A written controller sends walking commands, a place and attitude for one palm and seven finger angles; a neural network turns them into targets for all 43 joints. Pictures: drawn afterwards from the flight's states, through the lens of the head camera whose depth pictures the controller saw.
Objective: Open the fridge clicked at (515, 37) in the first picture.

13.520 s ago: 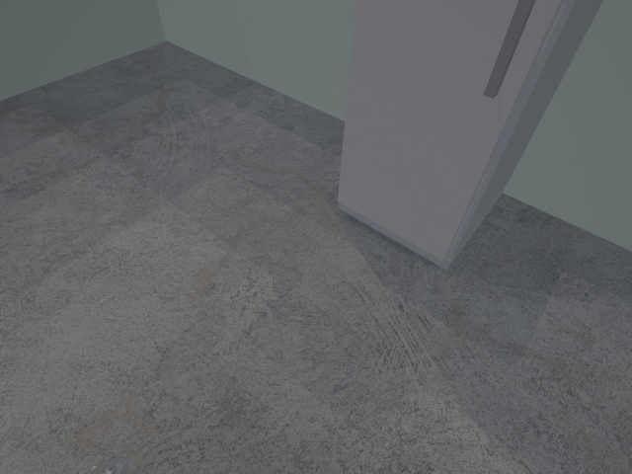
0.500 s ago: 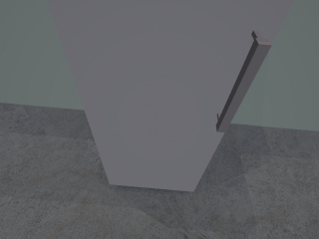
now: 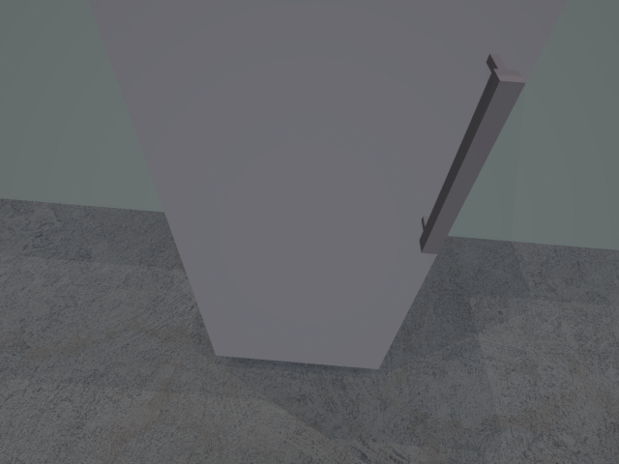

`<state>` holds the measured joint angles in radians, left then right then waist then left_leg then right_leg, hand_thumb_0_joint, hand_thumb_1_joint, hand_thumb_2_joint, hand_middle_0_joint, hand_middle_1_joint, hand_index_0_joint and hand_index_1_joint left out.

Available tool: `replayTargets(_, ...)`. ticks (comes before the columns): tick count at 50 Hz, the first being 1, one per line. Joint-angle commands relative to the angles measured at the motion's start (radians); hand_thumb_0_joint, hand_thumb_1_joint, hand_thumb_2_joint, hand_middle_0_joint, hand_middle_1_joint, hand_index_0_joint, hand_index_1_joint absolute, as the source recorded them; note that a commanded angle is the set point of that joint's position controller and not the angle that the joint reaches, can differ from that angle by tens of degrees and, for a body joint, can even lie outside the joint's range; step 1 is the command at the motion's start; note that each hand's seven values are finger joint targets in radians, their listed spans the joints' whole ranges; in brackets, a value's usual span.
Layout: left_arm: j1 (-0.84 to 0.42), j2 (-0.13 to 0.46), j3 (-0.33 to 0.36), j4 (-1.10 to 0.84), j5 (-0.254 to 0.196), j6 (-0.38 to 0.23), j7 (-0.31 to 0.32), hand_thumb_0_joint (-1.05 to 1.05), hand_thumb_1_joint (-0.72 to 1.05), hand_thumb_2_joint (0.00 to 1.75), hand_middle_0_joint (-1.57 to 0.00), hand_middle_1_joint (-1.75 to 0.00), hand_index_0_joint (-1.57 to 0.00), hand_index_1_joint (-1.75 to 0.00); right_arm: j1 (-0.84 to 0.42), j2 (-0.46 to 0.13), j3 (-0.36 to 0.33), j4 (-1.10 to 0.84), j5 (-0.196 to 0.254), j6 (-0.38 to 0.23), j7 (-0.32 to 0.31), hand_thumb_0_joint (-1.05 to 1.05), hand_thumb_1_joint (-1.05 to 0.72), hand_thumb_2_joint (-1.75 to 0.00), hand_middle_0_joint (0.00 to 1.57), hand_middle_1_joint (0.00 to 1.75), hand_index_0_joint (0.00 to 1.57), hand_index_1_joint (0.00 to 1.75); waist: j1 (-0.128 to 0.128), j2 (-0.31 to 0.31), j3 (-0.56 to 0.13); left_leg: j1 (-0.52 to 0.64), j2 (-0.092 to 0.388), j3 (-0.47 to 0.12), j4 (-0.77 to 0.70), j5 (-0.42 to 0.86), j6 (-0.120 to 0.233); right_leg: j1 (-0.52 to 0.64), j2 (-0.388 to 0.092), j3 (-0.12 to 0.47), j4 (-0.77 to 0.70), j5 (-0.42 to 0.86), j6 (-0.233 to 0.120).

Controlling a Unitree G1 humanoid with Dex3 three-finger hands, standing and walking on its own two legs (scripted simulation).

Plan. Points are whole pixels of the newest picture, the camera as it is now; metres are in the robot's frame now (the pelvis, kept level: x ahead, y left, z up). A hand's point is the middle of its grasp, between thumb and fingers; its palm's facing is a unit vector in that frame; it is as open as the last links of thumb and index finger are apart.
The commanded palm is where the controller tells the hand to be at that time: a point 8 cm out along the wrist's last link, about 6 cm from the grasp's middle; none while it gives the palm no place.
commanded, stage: look again from close up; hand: right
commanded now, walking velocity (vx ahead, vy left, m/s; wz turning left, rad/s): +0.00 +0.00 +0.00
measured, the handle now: (456, 169) +0.47 -0.17 +0.15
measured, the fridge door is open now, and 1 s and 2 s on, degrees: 0 0 0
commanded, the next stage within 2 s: raise the hand to about handle height in 0.14 s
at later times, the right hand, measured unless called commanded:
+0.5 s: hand (493, 405) +0.20 -0.20 +0.02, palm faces +0.12 +0.99 -0.02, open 7.8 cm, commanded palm +0.12 -0.26 -0.03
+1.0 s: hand (551, 417) +0.19 -0.26 +0.03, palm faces +0.02 +1.00 -0.05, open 10.6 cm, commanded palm +0.15 -0.31 +0.05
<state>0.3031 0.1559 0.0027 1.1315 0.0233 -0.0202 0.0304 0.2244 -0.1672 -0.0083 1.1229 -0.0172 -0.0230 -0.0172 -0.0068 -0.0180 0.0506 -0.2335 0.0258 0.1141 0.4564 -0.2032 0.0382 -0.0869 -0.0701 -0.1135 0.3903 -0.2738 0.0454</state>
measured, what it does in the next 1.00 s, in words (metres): shifts its weight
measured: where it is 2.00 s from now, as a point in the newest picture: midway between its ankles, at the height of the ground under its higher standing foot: outside the picture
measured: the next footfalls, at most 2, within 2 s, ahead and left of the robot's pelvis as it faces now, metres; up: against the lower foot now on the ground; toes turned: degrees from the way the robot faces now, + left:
none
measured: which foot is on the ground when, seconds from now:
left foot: down 0.00-1.00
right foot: down 0.00-1.00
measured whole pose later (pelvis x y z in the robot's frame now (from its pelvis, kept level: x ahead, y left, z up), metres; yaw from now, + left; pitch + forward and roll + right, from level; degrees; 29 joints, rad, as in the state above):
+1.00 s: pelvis -0.02 -0.05 -0.04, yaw -2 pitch +6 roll +2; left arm 0.28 0.17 -0.08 0.57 -0.03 -0.25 0.04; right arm 0.36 -0.27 -0.21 -0.11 0.28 -0.20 0.30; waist -0.01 -0.03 -0.07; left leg -0.58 0.09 0.12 0.81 -0.33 -0.03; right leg -0.52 -0.05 -0.06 0.89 -0.49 -0.03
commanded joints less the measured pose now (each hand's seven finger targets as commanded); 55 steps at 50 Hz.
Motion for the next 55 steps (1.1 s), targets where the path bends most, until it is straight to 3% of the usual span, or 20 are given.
replayTargets(1,0.078,0.085,0.011,-0.014,-0.003,-0.011,0.002,0.0,0.9,0.9,-0.2,-0.3,-0.2,-0.3,0.035,-0.129,-0.024,-0.031,0.005,-0.011,-0.012,0.0,-0.9,-0.9,0.2,0.3,0.2,0.3,0.001,0.02,0.021,0.052,0.108,-0.129,-0.105,0.076,0.012,-0.098,-0.054,0.057,-0.081,0.073,-0.051)
replayTargets(11,0.085,0.083,0.012,-0.011,-0.003,-0.01,0.001,0.0,0.9,0.9,-0.2,-0.3,-0.2,-0.3,0.038,-0.126,-0.024,-0.034,0.004,-0.011,-0.012,0.0,-0.9,-0.9,0.2,0.3,0.2,0.3,0.003,0.031,0.01,0.05,0.107,-0.132,-0.106,0.064,0.013,-0.095,-0.053,0.058,-0.075,0.072,-0.051)
replayTargets(12,-0.045,0.12,0.028,-0.076,-0.016,-0.015,-0.01,0.0,0.9,0.9,-0.2,-0.3,-0.2,-0.3,0.174,-0.12,-0.016,0.013,0.006,-0.017,-0.051,0.0,-0.9,-0.9,0.2,0.3,0.2,0.3,-0.047,0.048,-0.019,0.09,0.166,-0.197,-0.051,0.499,-0.026,-0.167,-0.066,0.008,0.153,0.037,-0.026)
replayTargets(13,-0.07,0.279,0.026,-0.433,-0.071,-0.181,0.043,0.0,0.9,0.9,-0.2,-0.3,-0.2,-0.3,-0.621,-0.347,-0.133,-1.464,0.214,-0.255,-0.029,0.0,-0.88,-0.89,0.2,0.32,0.2,0.32,0.074,-0.111,-0.481,0.229,0.081,-0.185,-0.014,0.344,-0.006,0.02,0.07,0.061,0.01,0.167,-0.067)
replayTargets(14,-0.123,0.188,0.008,-0.391,-0.07,-0.256,0.071,0.0,0.9,0.9,-0.2,-0.3,-0.2,-0.3,-0.418,-0.455,-0.234,-1.403,0.16,-0.246,-0.097,0.0,-0.85,-0.88,0.2,0.33,0.2,0.33,0.019,-0.214,-0.414,0.195,0.032,-0.184,0.018,0.176,0.003,0.039,0.067,0.013,0.027,0.167,-0.066)
replayTargets(15,-0.129,0.162,0.019,-0.425,-0.067,-0.292,0.067,0.0,0.9,0.9,-0.2,-0.3,-0.2,-0.3,0.065,-0.099,-0.039,-1.188,0.163,-0.127,-0.096,0.0,-0.83,-0.87,0.21,0.34,0.21,0.34,0.008,-0.173,-0.301,0.148,0.017,-0.089,0.028,0.1,0.005,-0.076,0.062,0.049,-0.012,0.176,-0.064)
replayTargets(17,-0.124,0.208,0.044,-0.435,-0.077,-0.323,0.061,0.0,0.9,0.9,-0.2,-0.3,-0.2,-0.3,0.013,-0.066,-0.072,-1.11,0.208,-0.148,-0.065,0.0,-0.78,-0.85,0.21,0.37,0.21,0.37,0.053,0.092,-0.02,-0.073,0.019,-0.054,-0.022,-0.066,-0.042,-0.212,0.057,0.084,0.06,0.05,-0.062)
replayTargets(18,-0.11,0.216,0.066,-0.451,-0.06,-0.335,0.054,0.0,0.9,0.9,-0.2,-0.3,-0.2,-0.3,0.046,-0.105,-0.144,-1.063,0.21,-0.212,-0.036,0.0,-0.76,-0.84,0.21,0.39,0.21,0.39,0.041,0.177,-0.031,-0.135,0.018,-0.056,-0.017,-0.19,-0.049,-0.273,0.066,0.079,0.103,-0.012,-0.06)
replayTargets(19,-0.121,0.21,0.077,-0.488,-0.058,-0.345,0.041,0.0,0.9,0.9,-0.2,-0.3,-0.2,-0.3,0.196,-0.087,-0.168,-0.976,0.223,-0.268,0.013,0.0,-0.74,-0.83,0.21,0.4,0.21,0.4,-0.004,0.202,-0.005,-0.144,0.023,-0.068,0.009,-0.24,-0.041,-0.332,0.071,0.075,0.138,-0.026,-0.051)
replayTargets(21,-0.146,0.203,0.083,-0.555,-0.048,-0.351,0.004,0.0,0.9,0.9,-0.2,-0.3,-0.2,-0.3,0.363,-0.003,-0.145,-0.899,0.264,-0.411,0.135,0.0,-0.69,-0.81,0.22,0.43,0.22,0.43,-0.038,0.291,-0.047,-0.18,0.025,-0.09,0.111,-0.268,-0.036,-0.47,0.084,0.067,0.236,-0.055,-0.036)
replayTargets(23,-0.167,0.217,0.098,-0.612,-0.045,-0.335,-0.028,0.0,0.9,0.9,-0.2,-0.3,-0.2,-0.3,0.414,-0.028,-0.189,-0.897,0.297,-0.558,0.27,0.0,-0.64,-0.79,0.22,0.47,0.22,0.47,-0.048,0.267,-0.107,-0.178,0.032,-0.12,0.201,-0.175,-0.027,-0.555,0.093,0.065,0.337,-0.042,-0.027)
replayTargets(24,-0.165,0.234,0.107,-0.643,-0.049,-0.324,-0.048,0.0,0.9,0.9,-0.2,-0.3,-0.2,-0.3,0.43,-0.081,-0.236,-0.865,0.301,-0.598,0.344,0.0,-0.62,-0.78,0.22,0.48,0.22,0.48,-0.052,0.181,-0.125,-0.178,0.042,-0.137,0.244,-0.108,-0.012,-0.548,0.097,0.062,0.379,-0.018,-0.026)
replayTargets(26,-0.193,0.236,0.104,-0.712,-0.063,-0.3,-0.043,0.0,0.9,0.9,-0.2,-0.3,-0.2,-0.3,0.381,-0.127,-0.262,-0.967,0.321,-0.571,0.403,0.0,-0.57,-0.76,0.22,0.51,0.22,0.51,-0.064,0.13,-0.198,-0.172,0.054,-0.162,0.267,-0.065,-0.016,-0.586,0.11,0.036,0.414,-0.005,-0.043)
replayTargets(29,-0.186,0.232,0.093,-0.781,-0.064,-0.268,-0.017,0.0,0.9,0.9,-0.2,-0.3,-0.2,-0.3,0.243,-0.166,-0.293,-1.202,0.364,-0.491,0.384,0.0,-0.5,-0.73,0.23,0.55,0.23,0.55,-0.052,0.07,-0.271,-0.187,0.037,-0.154,0.279,-0.108,-0.025,-0.572,0.108,0.047,0.423,-0.006,-0.054)
replayTargets(32,-0.126,0.208,0.077,-0.794,-0.05,-0.264,-0.006,0.0,0.9,0.9,-0.2,-0.3,-0.2,-0.3,0.115,-0.147,-0.238,-1.441,0.322,-0.504,0.304,0.0,-0.43,-0.7,0.23,0.6,0.23,0.6,-0.006,-0.059,-0.306,-0.238,0.006,-0.095,0.337,-0.027,-0.024,-0.5,0.085,0.078,0.422,0.04,-0.059)
replayTargets(34,-0.096,0.214,0.06,-0.776,-0.039,-0.267,0.005,0.0,0.9,0.9,-0.2,-0.3,-0.2,-0.3,-0.004,-0.156,-0.189,-1.53,0.295,-0.529,0.276,0.0,-0.39,-0.68,0.24,0.63,0.24,0.63,0.041,-0.063,-0.275,-0.293,-0.01,-0.069,0.362,-0.011,-0.02,-0.483,0.07,0.108,0.431,0.043,-0.062)
replayTargets(37,-0.087,0.218,0.049,-0.749,-0.05,-0.285,0.013,0.0,0.9,0.9,-0.2,-0.3,-0.2,-0.3,0.018,-0.15,-0.154,-1.492,0.271,-0.514,0.29,0.0,-0.32,-0.65,0.24,0.68,0.24,0.68,0.056,-0.112,-0.271,-0.331,-0.012,-0.051,0.348,-0.062,-0.018,-0.461,0.061,0.127,0.421,0.003,-0.058)
replayTargets(45,-0.151,0.206,0.013,-0.76,-0.069,-0.299,0.031,0.0,0.9,0.9,-0.2,-0.3,-0.2,-0.3,0.115,-0.206,-0.272,-1.417,0.32,-0.239,0.322,0.0,-0.13,-0.57,0.25,0.8,0.25,0.8,-0.027,-0.041,-0.311,-0.162,-0.011,-0.002,0.294,-0.032,-0.019,-0.441,0.054,0.153,0.291,0.051,-0.04)
replayTargets(49,-0.158,0.2,0.006,-0.742,-0.061,-0.312,0.029,0.0,0.9,0.9,-0.2,-0.3,-0.2,-0.3,0.115,-0.224,-0.329,-1.431,0.346,-0.217,0.289,0.0,-0.04,-0.53,0.26,0.86,0.26,0.86,-0.042,0.025,-0.262,-0.124,-0.016,0.008,0.267,0.007,-0.019,-0.434,0.048,0.153,0.257,0.103,-0.031)
replayTargets(55,-0.119,0.22,0.004,-0.716,-0.065,-0.35,0.029,0.0,0.9,0.9,-0.2,-0.3,-0.2,-0.3,0.031,-0.246,-0.326,-1.466,0.337,-0.225,0.298,0.0,0.1,-0.47,0.27,0.94,0.27,0.94,-0.022,-0.035,-0.249,-0.119,-0.013,0.001,0.222,0.01,-0.019,-0.361,0.043,0.145,0.218,0.12,-0.024)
